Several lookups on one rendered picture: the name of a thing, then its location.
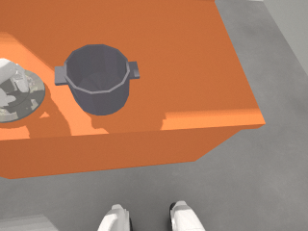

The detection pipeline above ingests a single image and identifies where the lid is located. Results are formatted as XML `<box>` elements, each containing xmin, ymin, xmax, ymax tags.
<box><xmin>0</xmin><ymin>69</ymin><xmax>46</xmax><ymax>123</ymax></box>

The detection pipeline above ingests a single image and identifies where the robot left hand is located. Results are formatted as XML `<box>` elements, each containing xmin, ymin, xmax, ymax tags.
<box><xmin>0</xmin><ymin>58</ymin><xmax>29</xmax><ymax>107</ymax></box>

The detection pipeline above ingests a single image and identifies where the table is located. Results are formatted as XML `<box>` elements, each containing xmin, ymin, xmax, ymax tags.
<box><xmin>0</xmin><ymin>0</ymin><xmax>266</xmax><ymax>179</ymax></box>

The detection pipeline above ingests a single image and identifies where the pot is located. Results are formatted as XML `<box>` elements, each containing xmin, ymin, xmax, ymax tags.
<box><xmin>54</xmin><ymin>44</ymin><xmax>141</xmax><ymax>116</ymax></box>

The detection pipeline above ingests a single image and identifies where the knob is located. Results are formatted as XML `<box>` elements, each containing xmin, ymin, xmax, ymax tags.
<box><xmin>0</xmin><ymin>77</ymin><xmax>21</xmax><ymax>96</ymax></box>

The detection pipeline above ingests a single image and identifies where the right robot thigh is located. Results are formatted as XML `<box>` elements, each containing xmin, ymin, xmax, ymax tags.
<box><xmin>170</xmin><ymin>205</ymin><xmax>205</xmax><ymax>231</ymax></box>

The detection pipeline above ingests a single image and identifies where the robot right foot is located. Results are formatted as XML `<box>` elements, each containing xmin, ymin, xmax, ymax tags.
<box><xmin>169</xmin><ymin>202</ymin><xmax>176</xmax><ymax>224</ymax></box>

